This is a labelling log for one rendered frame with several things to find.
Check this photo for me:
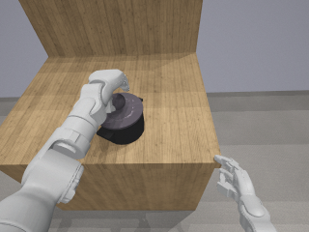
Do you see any left robot upper arm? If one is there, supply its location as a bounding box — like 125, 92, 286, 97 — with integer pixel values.
0, 148, 84, 232

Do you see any pot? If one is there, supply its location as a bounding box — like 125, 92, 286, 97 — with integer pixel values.
96, 97, 145, 145

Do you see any robot right forearm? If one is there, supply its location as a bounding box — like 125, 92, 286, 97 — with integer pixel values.
238, 194, 278, 232

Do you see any robot right hand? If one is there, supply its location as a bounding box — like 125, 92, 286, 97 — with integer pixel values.
214, 155, 256, 203

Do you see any table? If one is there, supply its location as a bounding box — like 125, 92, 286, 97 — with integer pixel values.
0, 0, 222, 211

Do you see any robot left hand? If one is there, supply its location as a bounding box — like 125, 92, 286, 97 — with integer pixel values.
88, 69, 129, 113

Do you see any lid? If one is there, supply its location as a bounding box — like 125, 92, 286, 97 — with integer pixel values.
101, 92, 144, 131

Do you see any robot left forearm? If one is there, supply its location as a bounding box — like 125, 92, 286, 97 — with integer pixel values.
20, 77, 113, 188

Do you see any knob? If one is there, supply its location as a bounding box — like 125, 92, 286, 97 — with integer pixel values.
112, 93, 126, 110

